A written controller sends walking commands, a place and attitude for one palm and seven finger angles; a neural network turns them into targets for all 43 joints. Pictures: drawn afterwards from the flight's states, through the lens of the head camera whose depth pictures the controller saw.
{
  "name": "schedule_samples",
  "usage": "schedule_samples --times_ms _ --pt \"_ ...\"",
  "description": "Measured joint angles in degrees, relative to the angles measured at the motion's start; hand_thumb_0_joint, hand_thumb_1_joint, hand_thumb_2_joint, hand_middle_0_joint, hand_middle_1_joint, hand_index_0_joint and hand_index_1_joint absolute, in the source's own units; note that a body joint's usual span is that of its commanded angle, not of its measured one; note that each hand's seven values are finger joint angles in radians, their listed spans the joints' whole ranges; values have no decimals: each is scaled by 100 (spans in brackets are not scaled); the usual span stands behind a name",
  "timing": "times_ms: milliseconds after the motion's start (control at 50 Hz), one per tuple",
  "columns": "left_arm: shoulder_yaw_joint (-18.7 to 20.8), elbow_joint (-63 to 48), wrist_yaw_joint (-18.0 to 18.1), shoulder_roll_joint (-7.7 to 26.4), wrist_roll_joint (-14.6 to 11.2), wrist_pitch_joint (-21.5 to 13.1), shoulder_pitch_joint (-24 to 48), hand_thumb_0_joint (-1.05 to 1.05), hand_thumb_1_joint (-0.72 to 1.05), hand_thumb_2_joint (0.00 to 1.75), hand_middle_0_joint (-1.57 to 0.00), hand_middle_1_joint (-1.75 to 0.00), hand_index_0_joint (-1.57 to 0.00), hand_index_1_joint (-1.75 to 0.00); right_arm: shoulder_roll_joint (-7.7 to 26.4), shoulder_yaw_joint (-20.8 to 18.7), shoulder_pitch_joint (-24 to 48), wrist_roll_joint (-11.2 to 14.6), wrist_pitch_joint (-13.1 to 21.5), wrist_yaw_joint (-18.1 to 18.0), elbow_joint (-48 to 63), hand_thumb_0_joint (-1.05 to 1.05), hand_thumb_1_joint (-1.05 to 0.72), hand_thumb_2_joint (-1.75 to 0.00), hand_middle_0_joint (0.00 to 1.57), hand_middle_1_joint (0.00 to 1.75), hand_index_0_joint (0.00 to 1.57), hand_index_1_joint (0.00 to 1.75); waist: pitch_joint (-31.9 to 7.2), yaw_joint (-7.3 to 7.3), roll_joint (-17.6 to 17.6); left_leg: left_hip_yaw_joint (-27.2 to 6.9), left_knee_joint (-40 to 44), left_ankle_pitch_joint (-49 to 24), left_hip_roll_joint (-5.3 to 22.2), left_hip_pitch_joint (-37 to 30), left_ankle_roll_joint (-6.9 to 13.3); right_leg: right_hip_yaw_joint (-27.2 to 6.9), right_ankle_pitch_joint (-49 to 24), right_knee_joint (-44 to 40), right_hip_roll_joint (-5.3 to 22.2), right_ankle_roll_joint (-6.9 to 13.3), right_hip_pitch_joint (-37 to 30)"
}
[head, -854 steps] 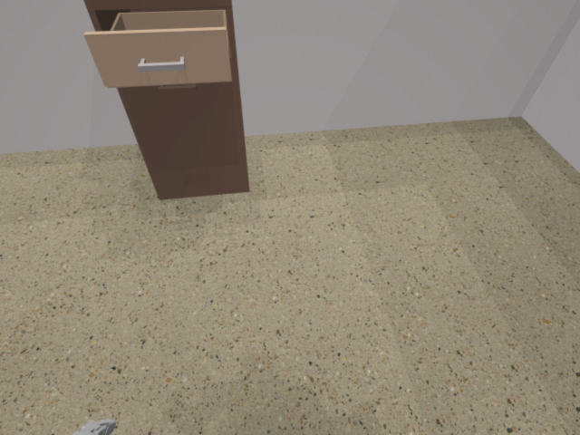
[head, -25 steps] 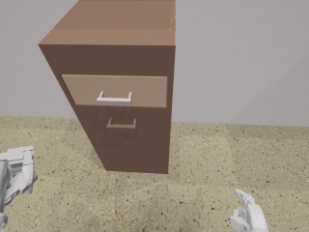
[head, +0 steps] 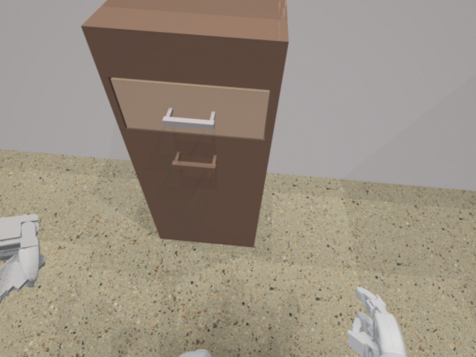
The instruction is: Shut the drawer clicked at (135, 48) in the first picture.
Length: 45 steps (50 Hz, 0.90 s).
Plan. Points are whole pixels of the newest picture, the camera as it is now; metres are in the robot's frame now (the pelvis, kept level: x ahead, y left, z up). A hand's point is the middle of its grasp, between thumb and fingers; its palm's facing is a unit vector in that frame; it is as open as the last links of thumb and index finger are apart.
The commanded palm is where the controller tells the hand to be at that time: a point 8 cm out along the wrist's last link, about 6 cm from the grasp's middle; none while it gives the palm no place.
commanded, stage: step back with the hand held close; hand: left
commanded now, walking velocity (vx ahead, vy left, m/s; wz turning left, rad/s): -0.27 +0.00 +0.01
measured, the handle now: (190, 118) +0.65 +0.17 +0.00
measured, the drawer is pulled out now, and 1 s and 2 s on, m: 0.00 0.00 0.00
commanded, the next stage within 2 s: stop stepping back and stand still in 0.54 s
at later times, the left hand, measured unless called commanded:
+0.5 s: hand out of the picture +0.12 +0.26 +0.19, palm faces +0.35 -0.85 -0.40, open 3.3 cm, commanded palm +0.06 +0.29 +0.19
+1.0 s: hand out of the picture +0.01 +0.29 +0.17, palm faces +0.43 -0.85 -0.32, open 3.3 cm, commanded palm -0.04 +0.32 +0.19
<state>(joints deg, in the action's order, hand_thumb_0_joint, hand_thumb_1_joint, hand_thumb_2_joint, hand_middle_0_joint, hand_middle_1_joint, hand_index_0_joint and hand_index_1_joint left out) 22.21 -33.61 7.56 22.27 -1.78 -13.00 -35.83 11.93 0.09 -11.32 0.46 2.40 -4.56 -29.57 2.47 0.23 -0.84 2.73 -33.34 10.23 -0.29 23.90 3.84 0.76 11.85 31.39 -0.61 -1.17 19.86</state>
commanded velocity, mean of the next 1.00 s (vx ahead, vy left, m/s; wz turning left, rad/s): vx -0.17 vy -0.02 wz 0.00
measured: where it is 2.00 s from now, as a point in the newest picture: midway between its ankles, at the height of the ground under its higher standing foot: outside the picture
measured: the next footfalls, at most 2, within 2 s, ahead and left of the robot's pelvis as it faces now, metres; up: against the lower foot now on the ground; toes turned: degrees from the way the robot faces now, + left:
right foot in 0.58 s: -0.20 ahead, -0.12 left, +0.00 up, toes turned -5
left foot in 0.94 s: -0.06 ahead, +0.12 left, +0.00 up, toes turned -4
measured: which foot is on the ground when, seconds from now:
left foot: down 0.00-0.80, up 0.82-0.92, down 0.94-1.00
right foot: down 0.00-0.26, up 0.28-0.56, down 0.58-0.96, up 0.98-1.00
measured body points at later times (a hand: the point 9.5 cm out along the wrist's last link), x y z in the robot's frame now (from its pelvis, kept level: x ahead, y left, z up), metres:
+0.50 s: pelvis -0.08 +0.02 +0.01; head -0.06 +0.06 +0.45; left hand +0.09 +0.30 +0.21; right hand +0.08 -0.21 -0.06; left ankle +0.08 +0.08 -0.73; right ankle -0.21 -0.12 -0.68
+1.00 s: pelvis -0.18 +0.04 -0.01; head -0.20 +0.08 +0.44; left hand -0.02 +0.34 +0.19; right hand -0.06 -0.22 -0.08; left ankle -0.10 +0.12 -0.73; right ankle -0.24 -0.11 -0.72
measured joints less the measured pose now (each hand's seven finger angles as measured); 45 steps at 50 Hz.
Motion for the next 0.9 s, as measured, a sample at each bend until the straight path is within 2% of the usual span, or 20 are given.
schedule_samples --times_ms 100,200,240,280,320,360,400,460,520,580,600,660,700,740,760,800,820,840,860,900 --pt "24 -21 19 -91 48 -125 82 2 89 90 -141 -160 -141 -160 21 -26 -85 -38 121 7 -123 1 -90 -90 21 30 21 30 -1 27 -13 -70 -308 246 24 227 -24 -18 -14 152 -78 56 140" --pt "-129 -90 112 -170 -6 -192 150 2 89 90 -141 -160 -141 -160 66 -103 -60 -63 67 69 -347 1 -90 -90 21 30 21 30 -24 0 47 -196 -494 703 -79 410 -246 -52 -210 38 -70 33 225" --pt "-159 -127 139 -112 -16 -204 191 2 89 90 -141 -160 -141 -160 67 -128 -39 -47 8 61 -398 1 -90 -90 21 30 21 30 6 -54 104 -202 -422 518 -117 411 -208 -69 -269 21 -48 -5 244" --pt "-114 -142 152 -19 -9 -227 199 2 89 90 -141 -160 -141 -160 63 -129 -29 -40 -11 27 -395 1 -90 -90 21 30 21 30 30 -115 102 -184 -269 77 -79 415 -39 -95 73 168 -103 -22 345" --pt "-10 -131 126 109 29 -219 230 2 88 90 -141 -160 -141 -160 21 -154 -56 -66 72 3 -370 1 -90 -90 21 30 21 30 41 -201 -6 -242 -81 -444 26 448 130 -218 699 1118 -345 -22 550" --pt "131 -150 111 287 29 -229 254 2 88 90 -141 -160 -141 -160 -93 -177 -102 -95 186 33 -413 1 -90 -90 20 30 21 30 1 -229 -34 -326 114 -667 92 475 136 -307 1110 2163 -549 -1 607" --pt "242 -220 136 372 -30 -261 181 2 88 90 -141 -160 -141 -160 -191 -153 -140 -128 281 109 -483 1 -90 -90 20 30 21 30 -126 -188 -16 -340 383 -793 165 495 99 -256 1399 2561 -593 33 417" --pt "249 -356 154 322 -146 -281 24 2 89 90 -141 -160 -141 -160 -283 -78 -149 -165 405 203 -577 1 -90 -90 20 30 21 30 -365 -103 -4 -298 896 -1136 264 543 28 -66 1819 2007 -509 119 -204" --pt "109 -407 89 253 -232 -311 -3 2 89 90 -141 -160 -141 -160 -349 -9 -72 -217 502 264 -633 1 -90 -90 21 30 21 30 -528 -12 21 -224 1447 -1562 297 590 -107 100 2017 622 -448 259 -977" --pt "180 -509 25 374 -288 -411 8 2 89 90 -141 -160 -141 -160 -400 88 171 -242 479 301 -561 1 -90 -90 21 30 21 30 -470 175 292 85 1331 -1628 210 868 -269 -5 1293 -928 -158 430 -1542" --pt "108 -462 -18 312 -277 -455 100 2 89 90 -141 -160 -141 -160 -343 100 297 -242 453 282 -617 1 -90 -90 21 30 21 30 -349 205 157 27 1022 -1389 277 982 -300 -27 1096 -900 -212 309 -1512" --pt "-79 -421 -110 312 -270 -400 289 2 89 90 -141 -160 -141 -160 -280 121 286 -155 389 189 -803 1 -90 -90 21 30 21 30 -194 103 16 -234 545 -630 199 920 -440 -33 1135 -506 -255 17 -1559" --pt "-34 -464 -153 366 -299 -327 273 2 88 90 -141 -160 -141 -160 -230 126 125 -114 330 132 -750 1 -90 -90 21 30 21 30 -211 -17 -6 -301 580 -1051 155 783 -318 -28 1330 -168 -255 -42 -1562" --pt "41 -394 -187 426 -343 -225 316 1 88 90 -141 -160 -141 -160 -194 67 -5 -93 286 82 -691 1 -90 -90 21 30 21 30 -225 -180 -45 -374 704 -1575 103 691 -150 9 1634 134 -289 35 -1522" --pt "91 -316 -187 456 -348 -162 363 1 88 90 -141 -160 -141 -160 -195 36 -43 -93 261 61 -672 1 -90 -90 21 30 21 30 -225 -273 -42 -426 825 -1638 46 661 -171 -17 1897 261 -335 142 -1462" --pt "160 -146 -186 499 -354 -32 409 1 88 90 -141 -160 -141 -160 -183 -27 -121 -90 216 56 -616 1 -90 -90 21 30 21 30 -195 -470 -82 -557 1056 -1382 -58 655 -408 -31 2078 254 -444 365 -1410" --pt "192 -138 -189 531 -352 24 326 1 88 90 -141 -160 -141 -160 -163 -45 -187 -60 193 74 -583 1 -90 -90 21 30 21 30 -184 -536 -93 -554 869 -824 -89 770 -530 32 1911 139 -432 394 -1424" --pt "258 -218 -190 563 -375 64 117 1 88 90 -141 -160 -141 -160 -143 -49 -271 -35 165 98 -584 1 -90 -90 21 30 21 30 -234 -486 -33 -553 194 -254 -139 933 -605 35 1661 90 -363 382 -1385" --pt "336 -359 -181 555 -381 108 -160 1 88 90 -141 -160 -141 -160 -125 -50 -361 -28 121 120 -624 1 -90 -90 21 30 21 30 -340 -342 76 -567 -692 48 -185 1057 -626 16 1384 111 -233 427 -1300" --pt "388 -538 -131 403 -300 102 -546 2 88 90 -141 -160 -141 -160 -86 -60 -553 -31 62 102 -753 1 -90 -90 21 30 21 30 -574 -69 227 -498 -1582 407 -91 849 -572 -85 1254 125 -79 247 -1224"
